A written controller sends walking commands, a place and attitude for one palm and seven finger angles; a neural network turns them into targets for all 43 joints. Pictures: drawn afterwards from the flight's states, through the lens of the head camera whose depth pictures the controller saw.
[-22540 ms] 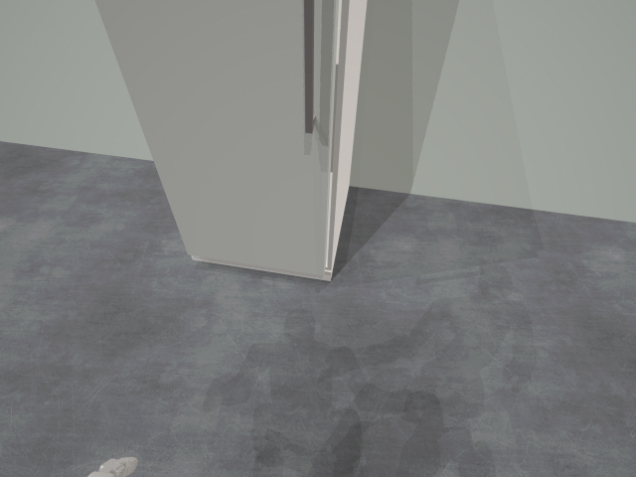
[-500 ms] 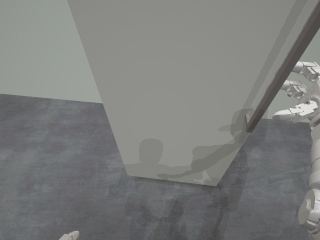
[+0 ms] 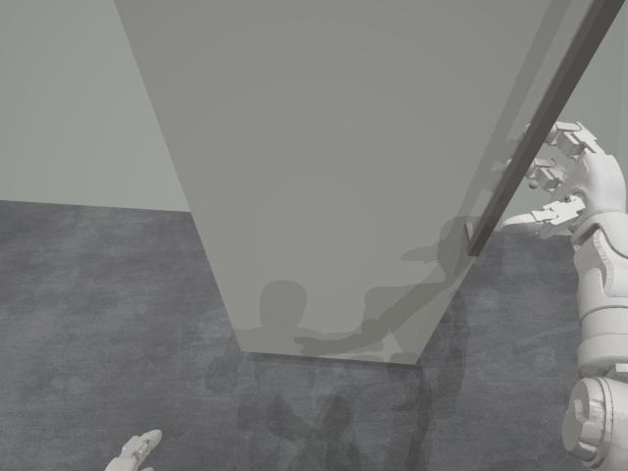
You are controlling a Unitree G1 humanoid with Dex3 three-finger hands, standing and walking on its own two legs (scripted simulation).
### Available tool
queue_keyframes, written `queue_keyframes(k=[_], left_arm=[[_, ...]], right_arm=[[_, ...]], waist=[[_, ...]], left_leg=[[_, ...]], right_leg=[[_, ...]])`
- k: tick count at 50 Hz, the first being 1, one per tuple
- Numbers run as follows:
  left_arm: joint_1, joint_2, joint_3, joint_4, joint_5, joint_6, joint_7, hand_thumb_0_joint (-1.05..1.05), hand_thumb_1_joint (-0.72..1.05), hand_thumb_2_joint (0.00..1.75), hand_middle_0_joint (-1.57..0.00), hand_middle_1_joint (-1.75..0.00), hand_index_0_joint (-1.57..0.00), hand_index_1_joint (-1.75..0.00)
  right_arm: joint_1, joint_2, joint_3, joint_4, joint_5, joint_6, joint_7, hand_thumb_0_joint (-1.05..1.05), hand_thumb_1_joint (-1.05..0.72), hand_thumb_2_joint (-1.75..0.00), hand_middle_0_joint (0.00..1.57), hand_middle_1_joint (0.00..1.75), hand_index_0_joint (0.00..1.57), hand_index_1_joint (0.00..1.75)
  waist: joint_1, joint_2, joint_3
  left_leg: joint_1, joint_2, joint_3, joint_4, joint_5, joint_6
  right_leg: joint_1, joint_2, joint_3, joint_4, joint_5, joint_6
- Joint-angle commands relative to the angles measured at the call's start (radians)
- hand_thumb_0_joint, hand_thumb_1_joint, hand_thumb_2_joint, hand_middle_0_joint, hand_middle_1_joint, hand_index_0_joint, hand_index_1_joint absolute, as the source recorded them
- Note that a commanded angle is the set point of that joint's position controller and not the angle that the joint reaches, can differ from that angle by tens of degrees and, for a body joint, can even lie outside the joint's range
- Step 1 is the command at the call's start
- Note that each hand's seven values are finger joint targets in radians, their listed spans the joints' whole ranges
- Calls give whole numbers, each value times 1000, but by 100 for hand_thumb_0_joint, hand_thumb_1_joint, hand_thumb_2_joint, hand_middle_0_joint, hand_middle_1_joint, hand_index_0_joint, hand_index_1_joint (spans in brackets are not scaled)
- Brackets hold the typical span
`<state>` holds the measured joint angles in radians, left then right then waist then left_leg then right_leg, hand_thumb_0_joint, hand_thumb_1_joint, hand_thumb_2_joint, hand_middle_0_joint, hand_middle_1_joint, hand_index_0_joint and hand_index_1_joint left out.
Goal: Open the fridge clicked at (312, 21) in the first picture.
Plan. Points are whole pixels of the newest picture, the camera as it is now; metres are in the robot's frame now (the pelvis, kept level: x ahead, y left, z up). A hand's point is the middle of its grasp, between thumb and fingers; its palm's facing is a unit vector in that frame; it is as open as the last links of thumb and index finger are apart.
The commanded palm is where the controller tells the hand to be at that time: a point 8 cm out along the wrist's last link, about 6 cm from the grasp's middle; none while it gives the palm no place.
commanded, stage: slide the fingers in behind the handle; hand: right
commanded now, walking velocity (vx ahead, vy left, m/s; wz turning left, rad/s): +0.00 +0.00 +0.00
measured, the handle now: (532, 122) +0.50 -0.21 +0.21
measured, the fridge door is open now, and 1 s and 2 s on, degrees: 0 0 0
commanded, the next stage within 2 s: grip the handle and tug to test in 0.94 s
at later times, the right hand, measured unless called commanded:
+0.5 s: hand (514, 180) +0.45 -0.20 +0.16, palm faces -0.02 +1.00 +0.02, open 14.0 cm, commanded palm +0.42 -0.24 +0.16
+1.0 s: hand (520, 183) +0.44 -0.20 +0.16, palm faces -0.01 +1.00 +0.03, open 14.0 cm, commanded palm +0.41 -0.24 +0.16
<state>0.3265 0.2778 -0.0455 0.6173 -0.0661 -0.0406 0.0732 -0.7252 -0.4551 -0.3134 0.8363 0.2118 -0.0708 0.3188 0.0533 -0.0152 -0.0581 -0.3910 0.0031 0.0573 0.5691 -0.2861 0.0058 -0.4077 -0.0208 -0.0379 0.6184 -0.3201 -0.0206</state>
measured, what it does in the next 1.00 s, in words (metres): stands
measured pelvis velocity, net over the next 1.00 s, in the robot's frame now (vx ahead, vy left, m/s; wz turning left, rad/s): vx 0.00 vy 0.00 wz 0.01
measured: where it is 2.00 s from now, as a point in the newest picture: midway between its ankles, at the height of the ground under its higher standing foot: outside the picture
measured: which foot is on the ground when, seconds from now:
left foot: down 0.00-1.00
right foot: down 0.00-1.00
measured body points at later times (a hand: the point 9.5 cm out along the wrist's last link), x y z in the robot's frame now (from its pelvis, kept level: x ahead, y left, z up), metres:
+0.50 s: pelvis -0.01 +0.00 +0.00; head +0.03 +0.00 +0.45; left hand +0.05 +0.27 -0.11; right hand +0.44 -0.25 +0.16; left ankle +0.00 +0.12 -0.73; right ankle -0.01 -0.10 -0.73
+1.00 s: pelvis +0.00 +0.00 +0.00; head +0.03 -0.01 +0.45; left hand +0.09 +0.26 -0.10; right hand +0.43 -0.25 +0.16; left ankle +0.00 +0.12 -0.73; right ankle -0.01 -0.10 -0.73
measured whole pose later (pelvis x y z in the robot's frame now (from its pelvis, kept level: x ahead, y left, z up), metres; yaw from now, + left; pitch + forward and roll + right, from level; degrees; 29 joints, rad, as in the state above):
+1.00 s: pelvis +0.00 +0.00 +0.00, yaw +0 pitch +6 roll +1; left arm 0.33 0.27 -0.04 0.63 -0.06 -0.05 0.07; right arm -0.72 -0.41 -0.30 0.83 0.20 -0.06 0.27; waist 0.06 -0.01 -0.06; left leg -0.38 0.00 0.05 0.57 -0.28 0.00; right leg -0.40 -0.02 -0.05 0.61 -0.32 -0.02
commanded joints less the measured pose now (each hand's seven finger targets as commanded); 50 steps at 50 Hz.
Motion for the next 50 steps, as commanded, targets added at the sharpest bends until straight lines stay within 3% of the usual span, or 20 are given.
queue_keyframes(k=[1, 3, 4, 6, 8, 13, 16, 20, 21, 22, 24, 28, 34, 37, 38, 39, 41, 43, 46, 50], left_arm=[[18, 151, 55, -99, -1, -35, 14, 0, 90, 90, -20, -30, -20, -30], [21, 151, 53, -99, -1, -33, 14, 0, 90, 90, -20, -30, -20, -30], [21, 155, 54, -100, -1, -32, 15, 0, 90, 90, -20, -30, -20, -30], [15, 147, 53, -106, 0, -36, 13, 0, 90, 90, -20, -30, -20, -30], [24, 148, 54, -101, 1, -37, 15, 0, 90, 90, -20, -30, -20, -30], [38, 153, 53, -81, 0, -43, 21, 0, 90, 90, -20, -30, -20, -30], [41, 151, 54, -79, 4, -52, 18, 0, 90, 90, -20, -30, -20, -30], [51, 153, 54, -77, 3, -52, 15, 0, 90, 90, -20, -30, -20, -30], [54, 156, 56, -76, 3, -50, 16, 0, 90, 90, -20, -30, -20, -30], [47, 153, 56, -81, 0, -51, 15, 0, 90, 90, -20, -30, -20, -30], [50, 154, 59, -84, 2, -51, 13, 0, 90, 90, -20, -30, -20, -30], [55, 150, 61, -86, 3, -49, 12, 0, 90, 90, -20, -30, -20, -30], [46, 152, 61, -94, 3, -45, 11, 0, 90, 90, -20, -30, -20, -30], [33, 144, 60, -100, -1, -43, 10, 0, 90, 90, -20, -30, -20, -30], [36, 142, 62, -101, -1, -46, 10, 0, 90, 90, -20, -30, -20, -30], [29, 144, 65, -99, -1, -47, 9, 0, 90, 90, -20, -30, -20, -30], [28, 143, 65, -100, 0, -49, 8, 0, 90, 90, -20, -30, -20, -30], [31, 142, 63, -96, 0, -48, 11, 0, 90, 90, -20, -30, -20, -30], [23, 146, 62, -90, 0, -46, 11, 0, 90, 90, -20, -30, -20, -30], [10, 138, 58, -104, 3, -45, 5, 0, 90, 90, -20, -30, -20, -30]], right_arm=[[-461, -261, -64, -183, 13, -58, -14, 0, 50, -30, 30, 120, 30, 120], [-458, -250, -50, -158, 10, -53, -21, 0, 50, -30, 30, 120, 30, 120], [-458, -292, -82, -161, 0, -56, -26, 0, 50, -30, 30, 120, 30, 120], [-487, -254, -48, -194, -4, -65, -31, 0, 50, -30, 30, 120, 30, 120], [-488, -252, -44, -182, 2, -81, -33, 0, 50, -30, 30, 120, 30, 120], [-544, -272, -50, -123, -1, -99, -29, 0, 50, -30, 30, 120, 30, 120], [-554, -271, -57, -119, -9, -109, -28, 0, 50, -30, 30, 120, 30, 120], [-515, -260, -53, -84, -1, -109, -21, 0, 50, -30, 30, 120, 30, 120], [-519, -288, -72, -83, -3, -110, -22, 0, 50, -30, 30, 120, 30, 120], [-533, -246, -33, -100, -3, -110, -18, 0, 50, -30, 30, 120, 30, 120], [-511, -264, -56, -119, -4, -111, -23, 0, 50, -30, 30, 120, 30, 120], [-523, -235, -36, -154, 0, -113, -37, 0, 50, -30, 30, 120, 30, 120], [-456, -282, -91, -163, -3, -97, -45, 0, 50, -30, 30, 120, 30, 120], [-483, -220, -27, -192, -11, -87, -36, 0, 50, -30, 30, 120, 30, 120], [-501, -198, -9, -219, -3, -91, -37, 0, 50, -30, 30, 120, 30, 120], [-497, -217, -28, -244, -5, -94, -39, 0, 50, -30, 30, 120, 30, 120], [-459, -208, -39, -243, 7, -87, -40, 0, 50, -30, 30, 120, 30, 120], [-468, -172, -9, -239, 20, -78, -37, 0, 50, -30, 30, 120, 30, 120], [-470, -197, -32, -216, 11, -55, -46, 0, 50, -30, 30, 120, 30, 120], [-447, -188, -26, -247, -6, -50, -63, 0, 50, -30, 30, 120, 30, 120]], waist=[[11, -27, -315], [17, -13, -282], [7, -13, -290], [13, -51, -314], [22, -16, -303], [38, -16, -283], [24, -61, -327], [26, -17, -322], [23, -10, -318], [31, -37, -314], [18, -44, -334], [27, -35, -327], [8, 2, -331], [18, -68, -308], [27, -52, -319], [17, -87, -340], [10, -70, -349], [26, -27, -332], [20, -2, -298], [1, -57, -323]], left_leg=[[100, -18, -24, -44, 315, 20], [102, -14, -23, -52, 293, 20], [108, -15, -27, -47, 302, 19], [101, -16, -31, -47, 298, 18], [108, -16, -30, -53, 279, 17], [88, -16, -37, -62, 232, 13], [89, -17, -38, -51, 248, 18], [110, -17, -40, -47, 272, 14], [110, -16, -39, -47, 268, 13], [97, -17, -40, -49, 265, 13], [107, -18, -37, -41, 295, 16], [102, -21, -29, -43, 300, 17], [141, -20, -38, -39, 352, 12], [96, -21, -32, -42, 325, 17], [101, -21, -28, -42, 334, 18], [94, -23, -32, -41, 338, 19], [95, -25, -28, -42, 343, 21], [99, -25, -21, -46, 346, 19], [93, -22, -20, -49, 326, 18], [100, -19, -21, -39, 336, 22]], right_leg=[[177, 8, 46, -63, 297, -13], [149, 9, 42, -67, 272, -16], [141, 8, 43, -69, 277, -16], [167, 11, 39, -67, 273, -16], [154, 7, 38, -66, 256, -19], [132, 8, 36, -67, 201, -22], [155, 10, 42, -65, 221, -17], [121, 11, 33, -60, 223, -20], [114, 10, 34, -63, 219, -19], [127, 11, 31, -65, 217, -19], [137, 9, 31, -59, 253, -18], [154, 7, 33, -59, 275, -19], [137, 7, 21, -61, 296, -22], [167, 6, 26, -65, 295, -16], [182, 4, 29, -57, 317, -18], [207, 3, 30, -55, 325, -15], [226, 1, 37, -57, 342, -12], [217, 0, 36, -57, 345, -16], [187, 3, 41, -68, 311, -14], [205, 5, 42, -68, 346, -10]])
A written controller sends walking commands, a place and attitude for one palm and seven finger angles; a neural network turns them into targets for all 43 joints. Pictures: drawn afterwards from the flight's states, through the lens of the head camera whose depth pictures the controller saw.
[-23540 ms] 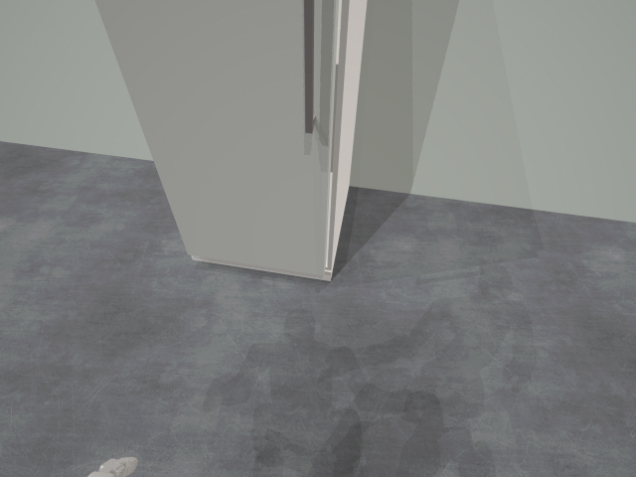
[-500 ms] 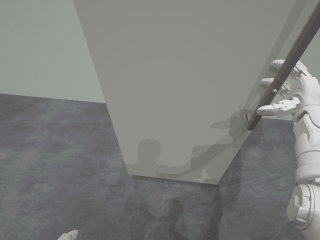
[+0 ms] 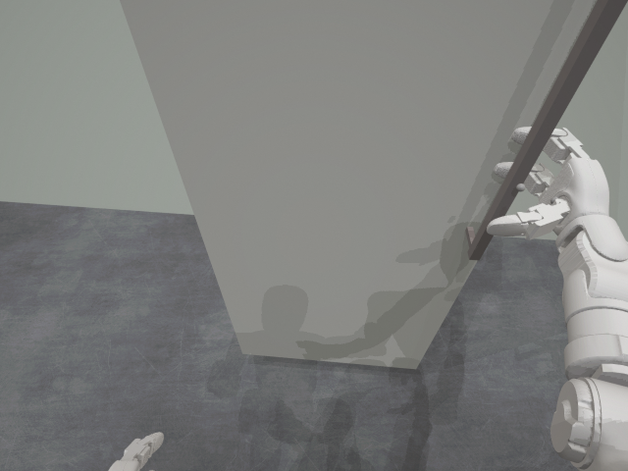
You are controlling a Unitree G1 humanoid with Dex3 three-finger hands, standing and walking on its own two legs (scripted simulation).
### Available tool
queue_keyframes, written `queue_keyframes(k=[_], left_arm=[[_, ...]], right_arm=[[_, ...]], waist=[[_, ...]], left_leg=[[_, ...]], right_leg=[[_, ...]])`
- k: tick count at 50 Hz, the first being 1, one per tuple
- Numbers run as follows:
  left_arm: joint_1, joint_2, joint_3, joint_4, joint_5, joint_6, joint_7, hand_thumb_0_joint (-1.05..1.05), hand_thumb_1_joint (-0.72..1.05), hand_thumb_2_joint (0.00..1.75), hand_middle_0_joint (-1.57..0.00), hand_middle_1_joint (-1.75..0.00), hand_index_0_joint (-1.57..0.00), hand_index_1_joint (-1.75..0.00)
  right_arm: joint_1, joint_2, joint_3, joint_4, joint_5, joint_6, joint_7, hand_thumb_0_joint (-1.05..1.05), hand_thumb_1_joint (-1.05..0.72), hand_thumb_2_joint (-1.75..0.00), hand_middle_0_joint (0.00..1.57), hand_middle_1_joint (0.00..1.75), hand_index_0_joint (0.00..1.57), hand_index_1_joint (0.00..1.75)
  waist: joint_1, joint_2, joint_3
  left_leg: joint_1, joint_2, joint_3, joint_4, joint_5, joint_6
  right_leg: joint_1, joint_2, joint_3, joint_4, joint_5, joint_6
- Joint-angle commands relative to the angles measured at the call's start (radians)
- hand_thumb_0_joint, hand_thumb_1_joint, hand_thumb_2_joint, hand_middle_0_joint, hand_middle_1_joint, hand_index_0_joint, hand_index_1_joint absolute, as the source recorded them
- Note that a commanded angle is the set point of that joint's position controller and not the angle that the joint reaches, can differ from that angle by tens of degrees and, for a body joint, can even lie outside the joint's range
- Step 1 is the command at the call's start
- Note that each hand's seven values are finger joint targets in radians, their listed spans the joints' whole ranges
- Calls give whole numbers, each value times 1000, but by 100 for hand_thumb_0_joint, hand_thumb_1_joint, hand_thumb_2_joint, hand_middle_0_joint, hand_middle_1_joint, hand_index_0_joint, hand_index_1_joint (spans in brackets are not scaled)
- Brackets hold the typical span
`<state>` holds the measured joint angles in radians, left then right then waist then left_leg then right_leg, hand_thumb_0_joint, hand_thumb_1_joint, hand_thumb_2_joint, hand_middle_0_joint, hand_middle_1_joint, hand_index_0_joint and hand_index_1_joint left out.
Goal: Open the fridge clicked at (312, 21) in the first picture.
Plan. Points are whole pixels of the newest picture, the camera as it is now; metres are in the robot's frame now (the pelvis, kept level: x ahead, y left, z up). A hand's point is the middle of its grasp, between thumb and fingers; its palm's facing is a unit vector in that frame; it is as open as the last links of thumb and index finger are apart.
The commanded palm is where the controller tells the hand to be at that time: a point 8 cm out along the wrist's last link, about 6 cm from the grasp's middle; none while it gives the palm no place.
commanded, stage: grip the handle and tug to test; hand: right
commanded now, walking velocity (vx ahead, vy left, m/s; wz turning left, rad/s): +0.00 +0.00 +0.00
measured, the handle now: (532, 127) +0.50 -0.21 +0.21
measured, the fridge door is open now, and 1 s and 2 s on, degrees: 0 0 12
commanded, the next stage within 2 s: pull the door a little, standing still in 1.46 s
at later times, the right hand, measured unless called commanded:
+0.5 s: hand (505, 182) +0.44 -0.18 +0.16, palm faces +0.00 +1.00 +0.01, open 9.2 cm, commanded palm +0.42 -0.23 +0.16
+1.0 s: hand (506, 182) +0.44 -0.18 +0.16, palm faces +0.00 +1.00 +0.01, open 5.1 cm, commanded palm +0.41 -0.24 +0.16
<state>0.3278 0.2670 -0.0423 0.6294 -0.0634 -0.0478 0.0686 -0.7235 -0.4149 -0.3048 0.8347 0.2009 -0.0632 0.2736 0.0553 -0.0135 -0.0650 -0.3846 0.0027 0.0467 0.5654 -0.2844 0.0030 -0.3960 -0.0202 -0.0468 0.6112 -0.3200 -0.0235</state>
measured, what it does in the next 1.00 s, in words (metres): stands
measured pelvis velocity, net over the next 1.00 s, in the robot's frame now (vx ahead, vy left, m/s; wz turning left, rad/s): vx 0.01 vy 0.01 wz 0.01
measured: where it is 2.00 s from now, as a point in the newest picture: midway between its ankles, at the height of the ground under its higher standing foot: outside the picture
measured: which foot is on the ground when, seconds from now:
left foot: down 0.00-1.00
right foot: down 0.00-1.00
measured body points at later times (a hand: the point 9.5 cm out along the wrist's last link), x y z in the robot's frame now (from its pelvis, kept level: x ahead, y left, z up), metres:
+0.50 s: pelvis -0.01 +0.00 +0.00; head +0.02 +0.00 +0.45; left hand +0.07 +0.26 -0.11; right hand +0.44 -0.24 +0.16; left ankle +0.00 +0.12 -0.73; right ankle -0.01 -0.10 -0.73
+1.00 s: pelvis +0.01 +0.01 +0.00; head +0.03 +0.01 +0.45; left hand +0.09 +0.28 -0.10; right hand +0.44 -0.24 +0.16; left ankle +0.00 +0.12 -0.73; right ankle -0.01 -0.10 -0.73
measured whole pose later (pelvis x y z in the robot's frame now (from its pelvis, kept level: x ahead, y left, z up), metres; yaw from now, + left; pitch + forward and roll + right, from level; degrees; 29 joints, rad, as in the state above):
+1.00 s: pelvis +0.01 +0.01 +0.00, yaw +1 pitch +6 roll +1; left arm 0.33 0.28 -0.03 0.63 -0.06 -0.04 0.07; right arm -0.69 -0.42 -0.32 0.81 0.19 -0.07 0.26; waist 0.07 -0.02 -0.06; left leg -0.37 -0.01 0.04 0.56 -0.29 0.02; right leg -0.37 -0.03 -0.05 0.59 -0.32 -0.01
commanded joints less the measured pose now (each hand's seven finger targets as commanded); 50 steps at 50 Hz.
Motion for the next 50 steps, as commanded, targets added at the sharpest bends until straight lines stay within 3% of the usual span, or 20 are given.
queue_keyframes(k=[1, 5, 9, 12, 16, 18, 19, 23, 26, 28, 29, 32, 33, 35, 37, 40, 43, 45, 48, 50], left_arm=[[9, 148, 55, -114, 1, -38, 9, 0, 90, 90, -20, -30, -20, -30], [0, 146, 55, -115, 1, -40, 9, 0, 90, 90, -20, -30, -20, -30], [4, 153, 56, -106, 0, -38, 12, 0, 90, 90, -20, -30, -20, -30], [-2, 149, 50, -102, 0, -37, 14, 0, 90, 90, -20, -30, -20, -30], [11, 151, 52, -93, 2, -42, 15, 0, 90, 90, -20, -30, -20, -30], [22, 151, 52, -91, 4, -47, 14, 0, 90, 90, -20, -30, -20, -30], [24, 156, 54, -87, 6, -50, 14, 0, 90, 90, -20, -30, -20, -30], [39, 156, 55, -84, 9, -52, 11, 0, 90, 90, -20, -30, -20, -30], [31, 152, 55, -87, 4, -51, 6, 0, 90, 90, -20, -30, -20, -30], [39, 154, 60, -85, 6, -50, 5, 0, 90, 90, -20, -30, -20, -30], [32, 152, 62, -89, 3, -51, 4, 0, 90, 90, -20, -30, -20, -30], [33, 151, 62, -90, 4, -51, 2, 0, 90, 90, -20, -30, -20, -30], [37, 153, 64, -90, 3, -48, 3, 0, 90, 90, -20, -30, -20, -30], [36, 158, 63, -90, 4, -45, 6, 0, 90, 90, -20, -30, -20, -30], [27, 153, 62, -94, 0, -41, 9, 0, 90, 90, -20, -30, -20, -30], [27, 155, 62, -94, 1, -37, 11, 0, 90, 90, -20, -30, -20, -30], [19, 150, 62, -109, 1, -34, 10, 0, 90, 90, -20, -30, -20, -30], [16, 152, 64, -105, 1, -31, 10, 0, 90, 90, -20, -30, -20, -30], [9, 150, 63, -119, 0, -25, 11, 0, 90, 90, -20, -30, -20, -30], [4, 152, 63, -121, -1, -23, 13, 0, 90, 90, -20, -30, -20, -30]], right_arm=[[-460, -215, -23, -246, 5, -60, -19, 0, 50, -30, 30, 120, 30, 120], [-468, -193, -6, -277, 9, -75, -23, 0, 36, -36, 32, 122, 32, 122], [-475, -215, -25, -231, 12, -63, -23, 0, 17, -44, 33, 125, 33, 125], [-507, -206, -7, -199, -2, -55, -30, 0, 3, -50, 35, 127, 35, 127], [-567, -207, 2, -187, -14, -75, -41, 0, -15, -58, 37, 129, 37, 129], [-578, -179, 22, -174, -4, -92, -42, 0, -25, -62, 38, 131, 38, 131], [-572, -226, -21, -168, -8, -101, -44, 0, -29, -64, 38, 131, 38, 131], [-523, -235, -34, -138, -7, -119, -43, 0, -48, -72, 41, 134, 41, 134], [-525, -197, -1, -138, -16, -116, -40, 0, -62, -78, 42, 136, 42, 136], [-538, -200, 2, -159, -16, -120, -43, 0, -71, -82, 43, 137, 43, 137], [-535, -195, 4, -189, -16, -122, -41, 0, -76, -84, 44, 138, 44, 138], [-503, -178, 11, -212, -9, -117, -38, 0, -90, -90, 45, 140, 45, 140], [-486, -189, 0, -197, -1, -114, -38, 0, -90, -90, 45, 140, 45, 140], [-479, -233, -37, -192, -1, -108, -34, 0, -90, -90, 45, 140, 45, 140], [-487, -212, -15, -202, -1, -102, -25, 0, -90, -90, 45, 140, 45, 140], [-451, -260, -60, -205, 2, -97, -21, 0, -90, -90, 45, 140, 45, 140], [-433, -232, -35, -258, 5, -96, -16, 0, -90, -90, 45, 140, 45, 140], [-407, -278, -81, -249, 8, -87, -17, 0, -90, -90, 45, 140, 45, 140], [-393, -255, -64, -271, 16, -76, -13, 0, -90, -90, 45, 140, 45, 140], [-385, -290, -95, -276, 14, -69, -15, 0, -90, -90, 45, 140, 45, 140]], waist=[[7, -52, -311], [11, -59, -322], [14, -5, -299], [19, -51, -258], [31, -57, -276], [41, -18, -284], [24, -32, -316], [14, -12, -337], [17, -47, -307], [24, -17, -317], [19, -63, -331], [15, -47, -340], [20, 3, -323], [10, 14, -321], [16, -17, -314], [0, -24, -317], [-1, -49, -343], [-11, -25, -339], [-6, -5, -331], [-12, 0, -332]], left_leg=[[91, -19, -9, -37, 339, 25], [85, -21, -8, -36, 328, 26], [90, -20, -9, -45, 310, 23], [58, -18, -8, -52, 254, 25], [36, -18, -9, -51, 224, 26], [44, -19, -6, -52, 219, 24], [53, -20, -11, -44, 228, 25], [88, -21, -10, -37, 262, 25], [69, -20, -13, -38, 265, 24], [84, -22, -13, -40, 276, 23], [81, -21, -17, -37, 296, 24], [90, -25, -13, -38, 309, 24], [109, -25, -15, -45, 316, 21], [130, -24, -20, -45, 321, 20], [121, -22, -23, -48, 325, 20], [145, -20, -26, -47, 358, 21], [158, -19, -23, -40, 386, 23], [172, -19, -29, -41, 414, 19], [183, -17, -26, -43, 426, 18], [188, -17, -28, -41, 434, 17]], right_leg=[[196, 3, 51, -59, 350, -7], [219, 0, 56, -59, 351, -4], [188, 1, 57, -66, 314, -9], [171, 4, 60, -74, 259, -5], [184, 3, 69, -70, 243, -4], [180, 2, 71, -69, 239, -7], [186, 3, 72, -66, 245, -5], [172, 4, 64, -61, 273, -6], [162, 5, 56, -65, 262, -5], [165, 4, 57, -60, 276, -10], [182, 4, 52, -59, 294, -7], [195, 4, 53, -60, 309, -7], [171, 4, 46, -55, 300, -15], [149, 7, 44, -66, 283, -16], [159, 9, 38, -66, 282, -16], [154, 12, 31, -61, 304, -18], [175, 11, 28, -57, 343, -18], [165, 12, 24, -55, 348, -19], [162, 12, 19, -56, 355, -22], [160, 12, 21, -62, 357, -20]])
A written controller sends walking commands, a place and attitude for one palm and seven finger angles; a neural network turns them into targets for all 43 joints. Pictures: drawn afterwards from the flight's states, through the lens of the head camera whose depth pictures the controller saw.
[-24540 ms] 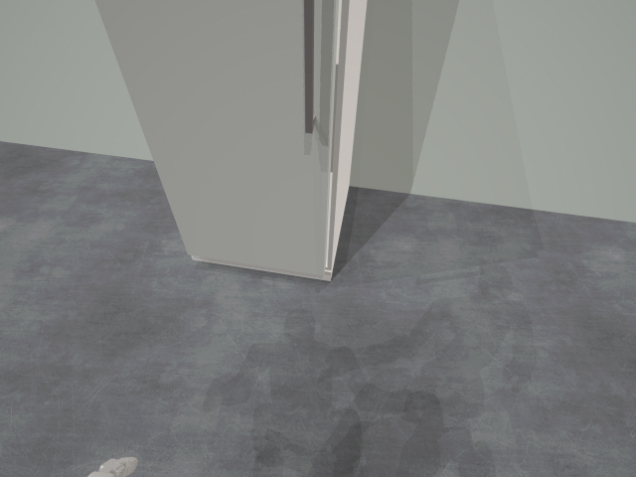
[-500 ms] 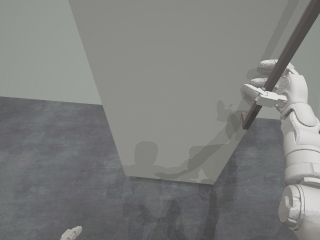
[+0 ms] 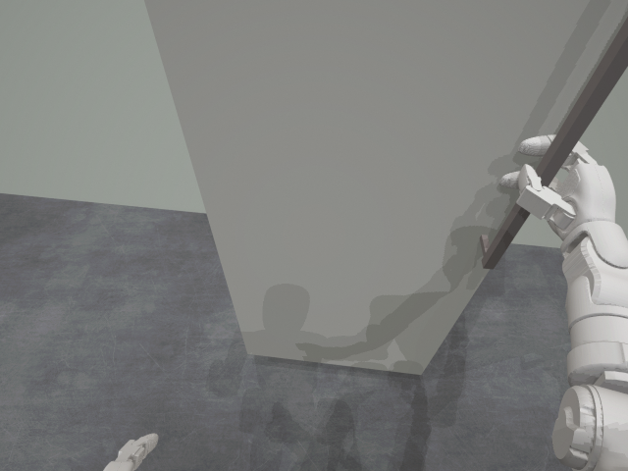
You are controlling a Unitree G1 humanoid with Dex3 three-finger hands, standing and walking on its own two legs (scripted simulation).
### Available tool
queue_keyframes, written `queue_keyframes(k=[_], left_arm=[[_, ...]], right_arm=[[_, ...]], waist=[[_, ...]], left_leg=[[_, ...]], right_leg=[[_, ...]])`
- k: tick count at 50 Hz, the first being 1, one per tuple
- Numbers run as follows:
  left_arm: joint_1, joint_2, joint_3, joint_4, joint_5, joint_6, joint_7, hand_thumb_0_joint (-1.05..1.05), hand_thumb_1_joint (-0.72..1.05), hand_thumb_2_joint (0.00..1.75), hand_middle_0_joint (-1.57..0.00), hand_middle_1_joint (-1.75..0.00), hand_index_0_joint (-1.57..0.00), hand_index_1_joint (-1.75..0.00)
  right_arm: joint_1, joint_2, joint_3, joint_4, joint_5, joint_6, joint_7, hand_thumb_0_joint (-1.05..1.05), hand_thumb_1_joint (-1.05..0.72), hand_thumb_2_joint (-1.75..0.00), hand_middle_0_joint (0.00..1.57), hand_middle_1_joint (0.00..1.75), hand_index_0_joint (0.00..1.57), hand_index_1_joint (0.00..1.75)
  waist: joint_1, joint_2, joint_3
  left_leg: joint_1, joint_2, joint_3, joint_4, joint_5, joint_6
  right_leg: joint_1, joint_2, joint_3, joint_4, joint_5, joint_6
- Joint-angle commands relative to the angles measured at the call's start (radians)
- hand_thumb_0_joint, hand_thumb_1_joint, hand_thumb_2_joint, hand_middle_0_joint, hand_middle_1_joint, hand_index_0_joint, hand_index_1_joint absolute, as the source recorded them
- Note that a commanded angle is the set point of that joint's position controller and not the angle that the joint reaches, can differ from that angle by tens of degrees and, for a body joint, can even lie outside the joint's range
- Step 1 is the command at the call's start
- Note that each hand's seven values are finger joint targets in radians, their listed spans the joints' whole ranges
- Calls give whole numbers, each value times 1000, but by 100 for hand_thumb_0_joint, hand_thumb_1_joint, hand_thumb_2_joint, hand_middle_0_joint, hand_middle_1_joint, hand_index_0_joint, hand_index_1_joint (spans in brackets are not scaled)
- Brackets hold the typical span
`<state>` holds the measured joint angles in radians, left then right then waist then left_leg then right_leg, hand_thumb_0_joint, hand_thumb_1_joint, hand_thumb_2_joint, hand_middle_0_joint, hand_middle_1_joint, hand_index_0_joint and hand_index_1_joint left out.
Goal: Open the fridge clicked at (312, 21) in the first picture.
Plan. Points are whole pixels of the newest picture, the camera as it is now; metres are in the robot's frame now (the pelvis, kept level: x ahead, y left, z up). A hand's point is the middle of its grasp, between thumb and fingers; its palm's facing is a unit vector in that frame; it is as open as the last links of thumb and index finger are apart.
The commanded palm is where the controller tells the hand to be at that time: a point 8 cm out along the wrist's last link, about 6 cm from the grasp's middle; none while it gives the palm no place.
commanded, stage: grip the handle and tug to test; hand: right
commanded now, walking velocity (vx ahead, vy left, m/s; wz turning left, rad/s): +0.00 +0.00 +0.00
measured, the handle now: (555, 137) +0.49 -0.23 +0.20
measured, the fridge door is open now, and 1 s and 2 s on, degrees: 0 12 43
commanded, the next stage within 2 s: pull the door a little, standing still in 0.46 s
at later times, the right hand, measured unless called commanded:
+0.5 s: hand (530, 202) +0.42 -0.20 +0.16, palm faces +0.00 +1.00 +0.02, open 5.4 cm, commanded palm +0.37 -0.26 +0.16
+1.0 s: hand (532, 261) +0.33 -0.18 +0.16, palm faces +0.06 +0.99 -0.14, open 5.8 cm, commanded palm +0.30 -0.24 +0.16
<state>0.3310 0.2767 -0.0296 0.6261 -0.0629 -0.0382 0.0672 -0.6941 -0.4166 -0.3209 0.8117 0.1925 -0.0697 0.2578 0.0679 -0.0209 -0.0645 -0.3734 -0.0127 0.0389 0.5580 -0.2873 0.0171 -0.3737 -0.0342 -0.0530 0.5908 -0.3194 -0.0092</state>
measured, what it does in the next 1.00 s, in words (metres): stands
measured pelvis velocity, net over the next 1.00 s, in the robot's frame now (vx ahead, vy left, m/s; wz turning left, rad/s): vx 0.00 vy -0.01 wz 0.01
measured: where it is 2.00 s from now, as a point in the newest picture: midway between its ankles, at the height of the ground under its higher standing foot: outside the picture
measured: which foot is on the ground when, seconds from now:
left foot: down 0.00-1.00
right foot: down 0.00-1.00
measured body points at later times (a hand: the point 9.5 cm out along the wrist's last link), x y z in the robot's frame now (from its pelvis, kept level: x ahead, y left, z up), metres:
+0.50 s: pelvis +0.02 -0.01 +0.00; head +0.03 -0.01 +0.45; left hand +0.12 +0.25 -0.09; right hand +0.41 -0.26 +0.16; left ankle -0.01 +0.11 -0.73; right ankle -0.01 -0.11 -0.73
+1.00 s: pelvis +0.00 -0.01 +0.01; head -0.02 +0.01 +0.46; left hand +0.16 +0.23 -0.08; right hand +0.32 -0.24 +0.16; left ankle -0.01 +0.11 -0.73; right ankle -0.01 -0.11 -0.73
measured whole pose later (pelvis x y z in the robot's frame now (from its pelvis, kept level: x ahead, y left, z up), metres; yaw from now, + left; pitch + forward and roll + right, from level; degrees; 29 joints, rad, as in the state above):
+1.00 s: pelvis +0.00 -0.01 +0.01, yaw +0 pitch +0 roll +1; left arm 0.22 0.25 -0.04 0.58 -0.04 -0.03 0.08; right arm -0.18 -0.28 -0.17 0.13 0.15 0.04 0.09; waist 0.00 -0.06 -0.05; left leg -0.22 -0.02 0.03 0.46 -0.25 0.01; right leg -0.23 -0.04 -0.06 0.53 -0.30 -0.01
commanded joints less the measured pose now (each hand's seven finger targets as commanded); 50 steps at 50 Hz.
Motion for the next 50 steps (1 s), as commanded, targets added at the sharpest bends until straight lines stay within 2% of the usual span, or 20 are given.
queue_keyframes(k=[1, 6, 8, 12, 14, 17, 21, 27, 30, 31, 33, 36, 38, 44, 45, 46, 47, 48, 49, 50], left_arm=[[-6, 140, 49, -124, -2, -31, 15, 0, 90, 90, -20, -30, -20, -30], [-20, 136, 47, -140, -3, -23, 13, 0, 90, 90, -20, -30, -20, -30], [-19, 137, 49, -144, -3, -17, 12, 0, 90, 90, -20, -30, -20, -30], [-37, 131, 52, -166, -2, -18, 6, 0, 90, 90, -20, -30, -20, -30], [-45, 128, 54, -175, -4, -17, 1, 0, 90, 90, -20, -30, -20, -30], [-59, 125, 52, -184, -7, -14, -1, 0, 90, 90, -20, -30, -20, -30], [-72, 121, 56, -190, -6, -14, -3, 0, 90, 90, -20, -30, -20, -30], [-89, 115, 53, -190, -7, -8, 1, 0, 90, 90, -20, -30, -20, -30], [-89, 113, 50, -168, -6, -8, 8, 0, 90, 90, -20, -30, -20, -30], [-92, 112, 52, -170, -4, -9, 8, 0, 90, 90, -20, -30, -20, -30], [-99, 112, 53, -179, -2, -11, 7, 0, 90, 90, -20, -30, -20, -30], [-122, 103, 49, -187, -1, -16, 4, 0, 90, 90, -20, -30, -20, -30], [-132, 105, 47, -195, -1, -19, 0, 0, 90, 90, -20, -30, -20, -30], [-207, 88, 37, -234, -7, -34, -4, 0, 90, 90, -20, -30, -20, -30], [-217, 89, 34, -231, -8, -36, 0, 0, 90, 90, -20, -30, -20, -30], [-222, 89, 21, -211, 8, -45, 14, 0, 90, 90, -20, -30, -20, -30], [-207, 76, 30, -169, 23, -40, 26, 0, 90, 90, -20, -30, -20, -30], [-222, 84, 36, -171, 28, -37, 29, 0, 90, 90, -20, -30, -20, -30], [-215, 85, 39, -166, 34, -29, 28, 0, 90, 90, -20, -30, -20, -30], [-212, 87, 43, -170, 37, -19, 26, 0, 90, 90, -20, -30, -20, -30]], right_arm=[[-398, -271, -67, -250, 23, -55, 3, 0, -90, -90, 45, 140, 45, 140], [-335, -273, -81, -277, 27, -32, 6, 0, -90, -90, 45, 140, 45, 140], [-316, -264, -72, -295, 28, -24, 4, 0, -90, -90, 45, 140, 45, 140], [-243, -263, -92, -396, 33, -5, -1, 0, -90, -90, 45, 140, 45, 140], [-172, -253, -99, -445, 41, 4, -4, 0, -90, -90, 45, 140, 45, 140], [-142, -200, -59, -499, 44, 30, -4, 0, -90, -90, 45, 140, 45, 140], [-37, -223, -103, -557, 48, 61, -18, 0, -90, -90, 45, 140, 45, 140], [-29, -211, -98, -624, 46, 107, -28, 0, -90, -90, 45, 140, 45, 140], [-172, -151, -21, -618, 35, 121, -49, 0, -90, -90, 45, 140, 45, 140], [-136, -156, -36, -614, 32, 126, -55, 0, -90, -90, 45, 140, 45, 140], [-72, -141, -34, -640, 36, 123, -64, 0, -90, -90, 45, 140, 45, 140], [-14, -113, -20, -696, 40, 119, -62, 0, -90, -90, 45, 140, 45, 140], [71, -94, -10, -696, 49, 119, -56, 0, -90, -90, 45, 140, 45, 140], [290, -58, -12, -882, 70, 129, -49, 0, -90, -90, 45, 140, 45, 140], [237, -72, -8, -920, 67, 135, -51, 0, -90, -90, 45, 140, 45, 140], [-47, -245, -9, -1028, -75, 26, -179, 0, -90, -90, 45, 140, 45, 140], [100, -100, 46, -884, -79, 3, -235, 0, -90, -90, 45, 140, 45, 140], [163, -67, 60, -903, -80, -8, -258, 0, -90, -90, 45, 140, 45, 140], [250, -29, 93, -892, -95, -13, -274, 0, -90, -90, 45, 140, 45, 140], [274, -26, 105, -916, -106, -24, -286, 0, -90, -90, 45, 140, 45, 140]], waist=[[-27, -3, -328], [-42, -32, -324], [-37, -9, -321], [-68, -42, -371], [-79, -25, -384], [-70, -17, -354], [-89, -14, -341], [-78, -30, -305], [-33, -45, -251], [-49, -65, -257], [-60, -24, -289], [-78, -31, -330], [-85, 26, -302], [-115, 10, -243], [-106, -15, -233], [-69, -61, -105], [-56, 0, -84], [-69, 35, -62], [-63, 47, -82], [-63, 26, -107]], left_leg=[[176, -1, -22, -35, 438, 2], [185, 1, -20, -32, 462, 5], [188, 0, -15, -33, 462, 4], [219, 0, -14, -23, 511, 8], [240, -2, -14, -21, 546, 8], [231, -3, -9, -31, 539, 5], [253, -4, -9, -39, 564, 6], [243, -5, -5, -53, 560, 5], [175, -6, 2, -68, 494, 4], [174, -7, 2, -69, 467, 8], [206, -7, 6, -70, 479, 9], [237, -2, 5, -62, 512, 10], [251, -3, 10, -69, 499, 9], [279, 0, 11, -83, 461, 10], [268, 0, 8, -90, 445, 8], [158, 62, -90, -182, 378, -14], [117, 86, -90, -212, 306, -11], [94, 86, -93, -233, 293, -13], [104, 90, -96, -226, 301, -9], [122, 93, -92, -210, 332, -9]], right_leg=[[137, 27, 23, -42, 355, -34], [143, 27, 20, -42, 383, -31], [144, 24, 19, -41, 393, -32], [184, 19, 24, -46, 478, -25], [199, 15, 22, -45, 530, -27], [205, 11, 21, -58, 535, -24], [218, 8, 16, -65, 572, -23], [229, 7, 17, -77, 577, -19], [241, 6, 30, -76, 527, -18], [242, 8, 33, -81, 510, -15], [257, 8, 30, -80, 523, -18], [277, 11, 31, -83, 557, -13], [254, 9, 28, -91, 516, -16], [234, 14, 18, -125, 429, -18], [235, 17, 15, -128, 403, -18], [208, -13, -6, -91, 293, -37], [223, -14, 18, -77, 233, -33], [227, -15, 24, -84, 223, -32], [241, -22, 33, -91, 239, -28], [249, -28, 37, -100, 276, -26]])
